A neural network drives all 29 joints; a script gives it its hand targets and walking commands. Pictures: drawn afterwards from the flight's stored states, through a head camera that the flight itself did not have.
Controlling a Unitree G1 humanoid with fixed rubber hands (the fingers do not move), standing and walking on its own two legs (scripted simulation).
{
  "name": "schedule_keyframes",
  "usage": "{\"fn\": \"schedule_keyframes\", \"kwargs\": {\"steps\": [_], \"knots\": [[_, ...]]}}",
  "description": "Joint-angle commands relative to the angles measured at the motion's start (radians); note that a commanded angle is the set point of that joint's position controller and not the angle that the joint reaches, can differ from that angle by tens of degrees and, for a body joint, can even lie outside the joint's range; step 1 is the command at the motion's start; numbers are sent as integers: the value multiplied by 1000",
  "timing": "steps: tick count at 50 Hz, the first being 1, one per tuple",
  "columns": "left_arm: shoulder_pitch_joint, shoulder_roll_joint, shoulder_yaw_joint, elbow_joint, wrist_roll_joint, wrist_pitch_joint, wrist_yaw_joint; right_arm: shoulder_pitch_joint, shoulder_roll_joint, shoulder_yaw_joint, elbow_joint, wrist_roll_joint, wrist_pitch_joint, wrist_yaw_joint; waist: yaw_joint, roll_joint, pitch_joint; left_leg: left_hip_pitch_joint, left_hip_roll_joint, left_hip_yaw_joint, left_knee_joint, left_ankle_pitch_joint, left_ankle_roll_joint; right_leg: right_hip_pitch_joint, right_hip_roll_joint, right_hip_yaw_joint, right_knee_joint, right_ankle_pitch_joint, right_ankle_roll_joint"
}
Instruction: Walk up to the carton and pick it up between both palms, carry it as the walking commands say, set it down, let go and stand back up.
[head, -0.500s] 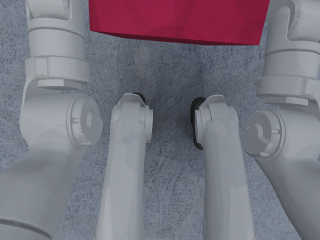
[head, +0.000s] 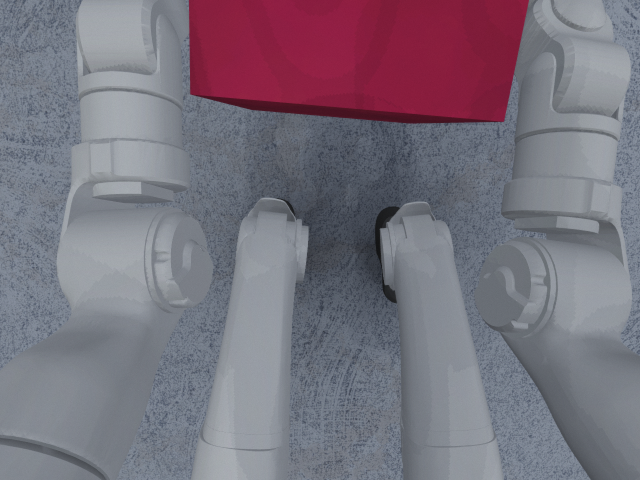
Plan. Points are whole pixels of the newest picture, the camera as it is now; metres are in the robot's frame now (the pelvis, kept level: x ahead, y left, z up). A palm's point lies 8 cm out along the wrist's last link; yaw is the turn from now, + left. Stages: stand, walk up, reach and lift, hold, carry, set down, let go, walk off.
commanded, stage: reach and lift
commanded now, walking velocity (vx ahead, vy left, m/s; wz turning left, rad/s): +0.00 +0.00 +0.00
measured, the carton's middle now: out of the picture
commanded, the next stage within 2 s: none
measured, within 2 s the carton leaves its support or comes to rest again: neither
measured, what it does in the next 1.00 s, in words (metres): rises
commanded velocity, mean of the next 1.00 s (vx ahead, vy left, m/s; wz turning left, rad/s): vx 0.00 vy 0.00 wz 0.00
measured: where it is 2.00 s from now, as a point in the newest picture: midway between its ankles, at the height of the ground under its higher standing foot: (334, 268)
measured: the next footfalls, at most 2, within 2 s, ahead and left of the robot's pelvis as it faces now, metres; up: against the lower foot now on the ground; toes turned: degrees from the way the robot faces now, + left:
none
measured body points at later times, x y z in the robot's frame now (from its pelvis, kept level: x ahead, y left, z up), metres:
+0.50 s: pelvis +0.00 +0.00 +0.05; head +0.32 +0.01 +0.36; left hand +0.54 +0.16 -0.04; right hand +0.52 -0.16 -0.04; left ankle +0.16 +0.12 -0.51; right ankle +0.14 -0.14 -0.51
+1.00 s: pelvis +0.01 +0.00 +0.11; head +0.29 +0.01 +0.46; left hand +0.51 +0.16 +0.03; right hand +0.49 -0.16 +0.03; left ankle +0.16 +0.12 -0.51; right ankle +0.14 -0.14 -0.51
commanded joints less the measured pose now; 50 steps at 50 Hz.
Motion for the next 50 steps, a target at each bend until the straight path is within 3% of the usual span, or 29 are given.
{"fn": "schedule_keyframes", "kwargs": {"steps": [1,2,3,5,6,8,9,10,15,16,17,18,21,24,25,26,27,29,31,32,34,36,38,41,44,46,47,48,50], "knots": [[-604,-1152,-570,-145,-211,-27,-272,-891,1026,691,-201,219,-64,307,-42,17,-2475,775,-52,191,-140,269,23,587,69,-178,-151,250,-32],[-606,-1151,-569,-151,-204,-19,-267,-891,1028,691,-212,220,-58,311,-19,30,-2497,824,-50,187,-160,277,23,558,80,-177,-160,249,-35],[-569,-1154,-527,-47,-185,-12,-264,-874,986,640,-120,194,-60,312,-62,40,-2314,731,-39,176,-155,187,24,464,67,-172,-165,156,-48],[-566,-1149,-542,-76,-187,-17,-271,-876,1040,694,-175,218,-66,316,-2,21,-2342,756,-52,195,-178,185,24,543,72,-166,-200,157,-37],[-602,-1165,-583,-133,-208,-20,-268,-885,1020,696,-182,230,-65,320,-39,20,-2407,818,-50,173,-201,220,23,569,78,-181,-196,189,-39],[-550,-1166,-551,-43,-187,-13,-271,-844,1002,653,-75,195,-55,324,-32,46,-2233,748,-49,182,-215,128,20,484,66,-165,-228,82,-49],[-538,-1176,-550,-49,-188,-16,-274,-872,1018,666,-116,211,-62,325,-62,28,-2269,779,-38,176,-223,145,29,521,72,-175,-228,110,-43],[-594,-1186,-587,-157,-217,-31,-273,-861,1056,710,-173,235,-64,319,-21,37,-2431,857,-51,191,-220,219,31,647,75,-159,-235,195,-42],[-482,-1210,-568,-73,-185,-24,-275,-804,1039,689,-169,212,-76,328,-63,39,-2341,873,-49,160,-268,199,26,591,75,-174,-266,170,-45],[-530,-1204,-582,-152,-211,-34,-274,-827,1051,724,-220,231,-76,326,-32,13,-2430,926,-46,161,-268,248,30,641,80,-171,-276,213,-41],[-504,-1190,-572,-122,-193,-31,-272,-798,1043,713,-210,209,-76,323,-62,-3,-2419,892,-54,164,-262,248,30,662,79,-167,-282,231,-39],[-470,-1179,-553,-51,-181,-26,-270,-790,1022,678,-134,186,-71,325,-46,0,-2266,816,-51,162,-274,181,28,581,70,-166,-285,153,-43],[-478,-1212,-594,-117,-188,-36,-273,-742,1075,717,-164,202,-78,328,-44,37,-2341,922,-53,162,-308,213,19,647,70,-165,-323,184,-45],[-489,-1210,-618,-158,-207,-44,-268,-745,1072,755,-222,218,-82,321,-58,4,-2406,1000,-47,144,-322,259,33,702,81,-167,-328,226,-39],[-457,-1216,-614,-114,-192,-38,-264,-768,1056,752,-203,232,-87,320,-23,41,-2352,970,-52,147,-324,227,29,675,69,-159,-335,183,-45],[-447,-1207,-598,-148,-195,-41,-262,-771,1055,761,-260,225,-86,319,-46,-8,-2402,1015,-47,144,-331,272,35,724,77,-161,-353,233,-43],[-416,-1193,-587,-105,-176,-37,-264,-729,1062,746,-199,212,-80,316,-26,10,-2312,933,-54,154,-335,229,35,702,64,-142,-362,205,-43],[-429,-1227,-636,-159,-198,-46,-268,-700,1084,759,-216,222,-86,314,-45,27,-2350,992,-51,147,-362,240,33,758,78,-144,-372,222,-48],[-370,-1205,-581,-53,-167,-32,-276,-687,1049,707,-141,189,-74,320,-57,10,-2168,923,-45,143,-393,133,36,672,66,-148,-402,116,-49],[-397,-1217,-591,-65,-174,-39,-280,-697,1071,738,-151,204,-84,324,-35,20,-2194,953,-47,144,-396,151,36,710,67,-141,-414,127,-49],[-416,-1226,-609,-115,-185,-43,-282,-669,1071,728,-169,202,-83,321,-83,26,-2248,1007,-41,144,-413,176,29,759,73,-157,-423,170,-52],[-446,-1251,-639,-162,-197,-52,-281,-688,1093,762,-219,224,-93,324,-52,52,-2312,1083,-42,130,-426,202,37,781,70,-147,-444,185,-61],[-347,-1253,-640,-163,-190,-49,-276,-636,1110,790,-256,227,-89,325,-56,1,-2366,1099,-47,129,-432,296,38,865,73,-141,-453,288,-56],[-327,-1250,-639,-111,-166,-52,-280,-608,1085,765,-180,205,-98,325,-61,43,-2169,1056,-39,133,-474,181,39,796,65,-136,-485,166,-57],[-314,-1247,-667,-181,-189,-59,-280,-596,1125,802,-248,219,-97,315,-66,7,-2267,1130,-42,131,-487,250,39,887,70,-136,-506,247,-55],[-325,-1246,-648,-150,-185,-59,-281,-605,1118,806,-222,222,-94,320,-36,14,-2196,1112,-44,125,-513,223,45,908,59,-119,-534,216,-62],[-223,-1247,-610,-59,-157,-46,-286,-538,1097,765,-176,181,-91,321,-57,-6,-2085,1087,-40,122,-530,187,43,859,62,-130,-546,177,-62],[-293,-1263,-635,-129,-168,-61,-283,-576,1135,796,-198,208,-96,326,-38,30,-2151,1152,-38,115,-560,195,47,912,59,-124,-572,183,-64],[-336,-1268,-650,-184,-189,-65,-285,-583,1113,791,-231,216,-100,324,-62,16,-2188,1180,-27,104,-560,203,45,925,57,-123,-578,189,-76]]}}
